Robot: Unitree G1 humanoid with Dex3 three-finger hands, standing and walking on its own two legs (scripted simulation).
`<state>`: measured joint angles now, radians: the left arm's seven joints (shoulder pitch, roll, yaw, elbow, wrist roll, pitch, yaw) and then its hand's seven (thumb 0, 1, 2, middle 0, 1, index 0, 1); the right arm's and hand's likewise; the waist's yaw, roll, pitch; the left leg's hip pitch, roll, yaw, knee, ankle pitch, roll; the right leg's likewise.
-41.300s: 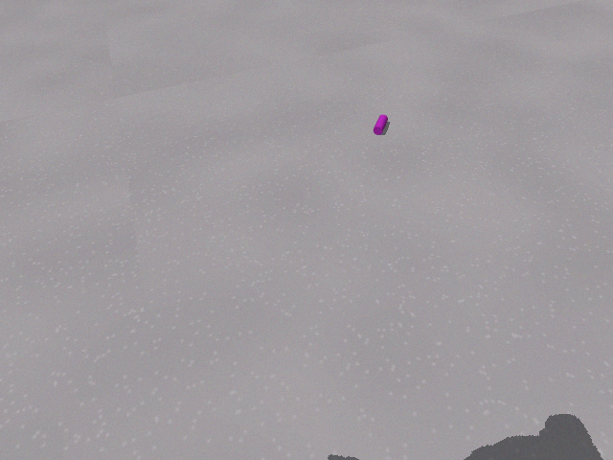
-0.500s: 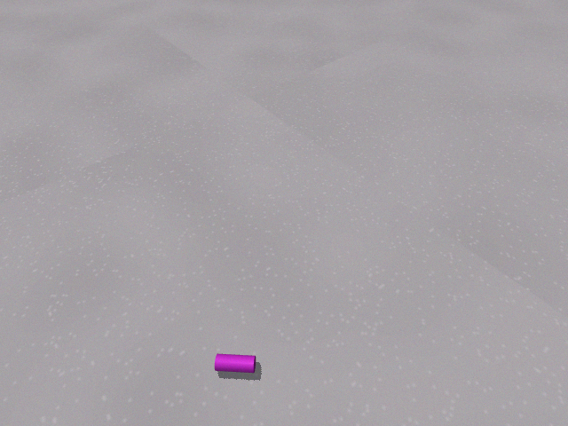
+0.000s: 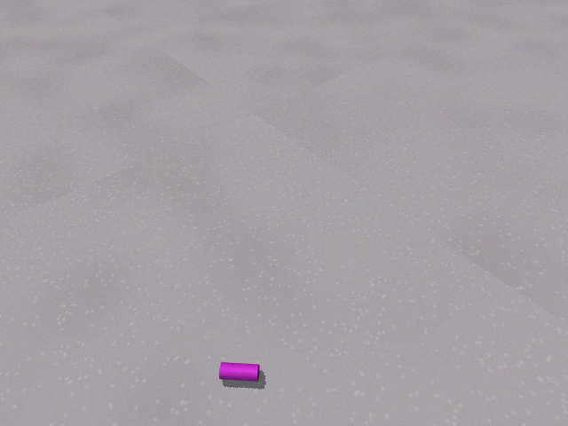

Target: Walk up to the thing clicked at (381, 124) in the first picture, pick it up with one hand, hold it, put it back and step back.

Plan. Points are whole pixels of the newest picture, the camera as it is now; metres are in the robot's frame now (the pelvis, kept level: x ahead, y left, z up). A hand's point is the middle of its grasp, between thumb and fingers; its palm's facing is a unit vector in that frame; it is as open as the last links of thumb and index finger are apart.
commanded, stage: stand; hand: left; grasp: from above
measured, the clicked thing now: (239, 371) +0.47 +0.22 -0.75
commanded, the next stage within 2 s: step back in 1.64 s
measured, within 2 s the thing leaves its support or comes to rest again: neither
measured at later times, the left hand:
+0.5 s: hand out of the picture +0.07 +0.23 -0.16, palm faces +0.02 -0.94 -0.33, open 7.4 cm
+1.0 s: hand out of the picture +0.11 +0.23 -0.15, palm faces +0.03 -0.94 -0.34, open 7.4 cm
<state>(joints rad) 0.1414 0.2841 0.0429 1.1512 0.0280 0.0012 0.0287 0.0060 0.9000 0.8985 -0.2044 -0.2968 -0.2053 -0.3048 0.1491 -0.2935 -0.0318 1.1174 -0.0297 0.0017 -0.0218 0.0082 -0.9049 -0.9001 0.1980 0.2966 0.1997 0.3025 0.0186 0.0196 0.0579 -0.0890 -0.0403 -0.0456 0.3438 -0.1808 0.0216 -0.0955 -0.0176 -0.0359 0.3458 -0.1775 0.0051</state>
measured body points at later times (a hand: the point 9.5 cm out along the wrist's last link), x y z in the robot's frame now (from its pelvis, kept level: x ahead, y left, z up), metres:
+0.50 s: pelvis +0.01 -0.01 +0.00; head +0.02 -0.02 +0.45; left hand +0.07 +0.28 -0.14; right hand +0.07 -0.30 -0.15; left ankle +0.01 +0.11 -0.75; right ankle +0.01 -0.12 -0.75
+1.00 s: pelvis +0.02 -0.02 +0.00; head +0.03 -0.03 +0.45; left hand +0.10 +0.28 -0.13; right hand +0.10 -0.31 -0.14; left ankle +0.01 +0.11 -0.75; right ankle +0.01 -0.12 -0.75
